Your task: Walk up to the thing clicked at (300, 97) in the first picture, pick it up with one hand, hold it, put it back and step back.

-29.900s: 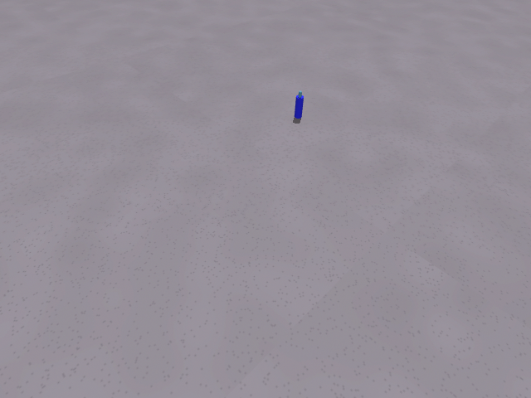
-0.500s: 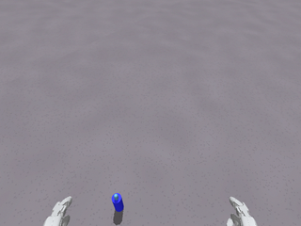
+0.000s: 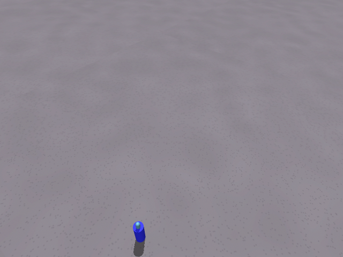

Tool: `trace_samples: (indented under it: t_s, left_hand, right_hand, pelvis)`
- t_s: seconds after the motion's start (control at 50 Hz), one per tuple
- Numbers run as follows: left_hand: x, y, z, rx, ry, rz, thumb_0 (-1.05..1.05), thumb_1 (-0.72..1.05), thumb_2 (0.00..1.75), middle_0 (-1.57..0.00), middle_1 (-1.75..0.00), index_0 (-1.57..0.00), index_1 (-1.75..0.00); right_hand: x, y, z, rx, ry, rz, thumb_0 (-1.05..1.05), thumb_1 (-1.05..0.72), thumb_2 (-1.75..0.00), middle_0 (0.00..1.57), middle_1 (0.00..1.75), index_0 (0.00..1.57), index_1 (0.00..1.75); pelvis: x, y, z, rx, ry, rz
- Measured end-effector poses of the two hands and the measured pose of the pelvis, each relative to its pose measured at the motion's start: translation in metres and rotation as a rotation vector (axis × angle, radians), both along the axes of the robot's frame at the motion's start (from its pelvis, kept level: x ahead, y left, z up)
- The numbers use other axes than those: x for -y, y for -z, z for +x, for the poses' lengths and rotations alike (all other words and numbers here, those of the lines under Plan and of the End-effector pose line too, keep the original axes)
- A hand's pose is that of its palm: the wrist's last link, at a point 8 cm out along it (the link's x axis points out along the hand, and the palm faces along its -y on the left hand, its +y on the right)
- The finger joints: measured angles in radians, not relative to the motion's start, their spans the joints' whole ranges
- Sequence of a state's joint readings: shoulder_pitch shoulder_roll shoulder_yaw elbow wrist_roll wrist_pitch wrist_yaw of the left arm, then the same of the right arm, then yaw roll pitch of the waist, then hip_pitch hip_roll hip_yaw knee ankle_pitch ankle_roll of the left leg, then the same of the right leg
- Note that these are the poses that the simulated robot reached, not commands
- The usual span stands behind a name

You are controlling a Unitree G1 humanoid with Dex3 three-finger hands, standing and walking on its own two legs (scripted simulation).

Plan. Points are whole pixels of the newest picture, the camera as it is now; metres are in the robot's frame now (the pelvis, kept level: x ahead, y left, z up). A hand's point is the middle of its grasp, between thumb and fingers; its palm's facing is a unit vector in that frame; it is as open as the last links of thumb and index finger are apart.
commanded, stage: stand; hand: left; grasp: from the side
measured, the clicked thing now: (139, 230) +0.44 +0.16 -0.66
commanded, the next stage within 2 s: step back in 1.74 s
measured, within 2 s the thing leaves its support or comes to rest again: neither
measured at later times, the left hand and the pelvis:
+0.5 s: hand out of the picture +0.05 +0.25 -0.14, palm faces +0.00 -0.94 -0.35, open 7.4 cm; pelvis +0.00 +0.00 +0.02, yaw +0 degrees
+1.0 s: hand out of the picture +0.08 +0.24 -0.14, palm faces -0.01 -0.94 -0.34, open 7.4 cm; pelvis +0.01 +0.00 +0.02, yaw +0 degrees
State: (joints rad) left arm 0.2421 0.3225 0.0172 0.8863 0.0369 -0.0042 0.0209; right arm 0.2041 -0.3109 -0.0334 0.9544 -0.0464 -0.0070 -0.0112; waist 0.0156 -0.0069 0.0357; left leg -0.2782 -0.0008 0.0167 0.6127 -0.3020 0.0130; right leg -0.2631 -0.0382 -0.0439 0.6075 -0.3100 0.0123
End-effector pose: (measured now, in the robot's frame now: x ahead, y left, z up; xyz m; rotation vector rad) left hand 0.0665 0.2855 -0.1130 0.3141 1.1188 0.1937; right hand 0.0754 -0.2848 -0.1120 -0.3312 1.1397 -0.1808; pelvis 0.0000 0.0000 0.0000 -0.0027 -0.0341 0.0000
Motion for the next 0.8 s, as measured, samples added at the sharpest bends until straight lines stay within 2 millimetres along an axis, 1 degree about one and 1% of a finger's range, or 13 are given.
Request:
trace_samples:
  t_s: [0.12, 0.26, 0.4, 0.56, 0.7, 0.8]
  left_hand:
    - [-0.002, -0.002, -0.016, -0.071, -0.026, -0.009, 0.01, 0.9, 0.9, -0.2, -0.3, -0.2, -0.3]
    - [-0.005, -0.007, -0.024, -0.111, -0.043, -0.003, 0.01, 0.9, 0.9, -0.2, -0.3, -0.2, -0.31]
    - [-0.006, -0.009, -0.024, -0.123, -0.048, 0.005, 0.0, 0.9, 0.9, -0.2, -0.3, -0.2, -0.31]
    - [-0.007, -0.009, -0.02, -0.134, -0.05, 0.002, 0.0, 0.9, 0.9, -0.2, -0.3, -0.2, -0.31]
    - [-0.006, -0.009, -0.016, -0.152, -0.048, 0.0, 0.0, 0.9, 0.9, -0.2, -0.3, -0.2, -0.31]
    - [-0.004, -0.009, -0.011, -0.157, -0.047, 0.0, 0.0, 0.9, 0.9, -0.2, -0.3, -0.2, -0.31]
  right_hand:
    - [-0.01, 0.0, -0.007, -0.047, 0.007, 0.027, 0.01, -0.9, -0.9, 0.21, 0.3, 0.2, 0.3]
    - [-0.016, 0.0, -0.006, -0.064, 0.012, 0.048, 0.01, -0.9, -0.9, 0.21, 0.3, 0.2, 0.3]
    - [-0.011, -0.001, -0.006, -0.071, 0.023, 0.045, 0.01, -0.9, -0.9, 0.21, 0.3, 0.2, 0.3]
    - [-0.002, -0.005, -0.01, -0.093, 0.037, 0.027, 0.0, -0.9, -0.9, 0.21, 0.3, 0.2, 0.3]
    - [0.003, -0.005, -0.014, -0.12, 0.047, 0.019, 0.0, -0.9, -0.9, 0.21, 0.3, 0.2, 0.3]
    - [0.004, -0.005, -0.011, -0.125, 0.049, 0.02, 0.0, -0.9, -0.9, 0.21, 0.3, 0.2, 0.3]
  pelvis:
    - [-0.004, -0.009, -0.001, 0.014, -0.001, 0.001]
    - [-0.005, -0.015, -0.001, 0.026, -0.004, 0.004]
    - [-0.004, -0.018, -0.002, 0.033, -0.004, 0.004]
    - [-0.002, -0.019, -0.001, 0.03, -0.002, 0.004]
    - [-0.001, -0.02, 0.003, 0.02, -0.001, 0.004]
    - [0.0, -0.021, 0.007, 0.019, 0.001, 0.004]
